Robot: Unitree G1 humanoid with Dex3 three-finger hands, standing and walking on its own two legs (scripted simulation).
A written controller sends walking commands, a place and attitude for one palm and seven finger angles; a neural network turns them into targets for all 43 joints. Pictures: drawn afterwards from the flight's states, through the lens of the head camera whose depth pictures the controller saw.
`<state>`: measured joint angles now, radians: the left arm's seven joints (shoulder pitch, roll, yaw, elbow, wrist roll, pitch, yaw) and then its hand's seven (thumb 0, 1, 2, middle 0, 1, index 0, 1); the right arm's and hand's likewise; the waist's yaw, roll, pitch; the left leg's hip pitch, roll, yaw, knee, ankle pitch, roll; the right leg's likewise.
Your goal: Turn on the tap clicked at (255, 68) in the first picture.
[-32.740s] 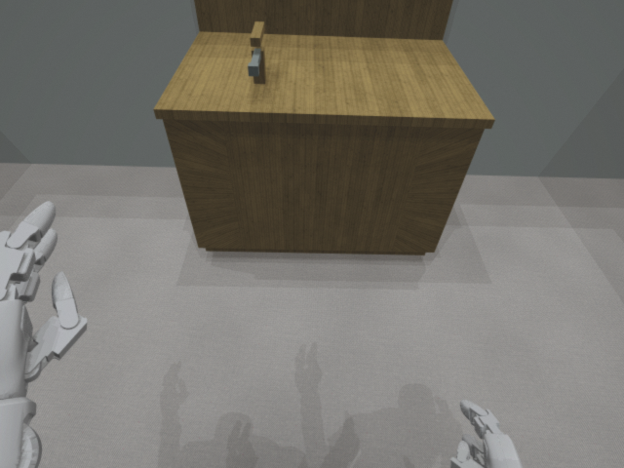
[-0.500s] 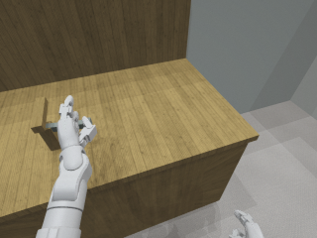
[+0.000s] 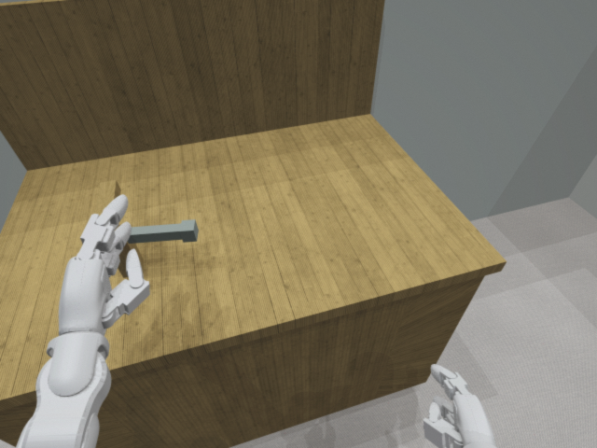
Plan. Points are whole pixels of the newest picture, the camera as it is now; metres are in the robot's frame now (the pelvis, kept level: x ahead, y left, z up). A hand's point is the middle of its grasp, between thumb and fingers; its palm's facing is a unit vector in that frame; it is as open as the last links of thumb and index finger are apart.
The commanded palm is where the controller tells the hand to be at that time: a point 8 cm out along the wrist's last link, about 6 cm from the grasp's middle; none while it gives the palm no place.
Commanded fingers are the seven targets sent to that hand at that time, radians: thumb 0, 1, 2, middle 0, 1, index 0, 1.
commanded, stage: draw the hand back beside the body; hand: left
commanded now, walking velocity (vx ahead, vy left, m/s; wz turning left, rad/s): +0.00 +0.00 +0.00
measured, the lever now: (189, 230) +0.45 +0.25 +0.02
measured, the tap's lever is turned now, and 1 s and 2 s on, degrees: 79 79 79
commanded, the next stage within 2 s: step back with the hand held close in 0.74 s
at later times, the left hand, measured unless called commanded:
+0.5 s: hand (86, 316) +0.20 +0.24 +0.16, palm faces +0.40 -0.85 -0.34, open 7.4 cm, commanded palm +0.16 +0.28 +0.17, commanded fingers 0.00 0.90 0.90 -0.20 -0.30 -0.20 -0.30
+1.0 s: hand (74, 308) +0.20 +0.26 +0.16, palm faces +0.42 -0.83 -0.36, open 7.4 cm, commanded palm +0.15 +0.29 +0.17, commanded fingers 0.00 0.90 0.90 -0.20 -0.30 -0.20 -0.30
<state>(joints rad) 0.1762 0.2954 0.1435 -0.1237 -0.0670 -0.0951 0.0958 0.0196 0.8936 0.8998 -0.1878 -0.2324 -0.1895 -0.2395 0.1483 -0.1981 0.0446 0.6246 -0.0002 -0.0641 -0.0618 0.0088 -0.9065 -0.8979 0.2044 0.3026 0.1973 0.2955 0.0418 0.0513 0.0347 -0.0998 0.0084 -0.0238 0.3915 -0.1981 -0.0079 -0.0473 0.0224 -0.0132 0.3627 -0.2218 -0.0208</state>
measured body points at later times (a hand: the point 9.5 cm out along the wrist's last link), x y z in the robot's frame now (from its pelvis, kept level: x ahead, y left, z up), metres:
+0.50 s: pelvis +0.00 +0.00 +0.00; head -0.02 -0.01 +0.45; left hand +0.17 +0.29 +0.17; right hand +0.21 -0.21 -0.08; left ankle +0.02 +0.12 -0.74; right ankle -0.01 -0.11 -0.74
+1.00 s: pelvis -0.01 +0.00 +0.00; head -0.01 +0.00 +0.45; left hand +0.17 +0.30 +0.18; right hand +0.20 -0.21 -0.08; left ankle +0.02 +0.12 -0.74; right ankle -0.01 -0.11 -0.74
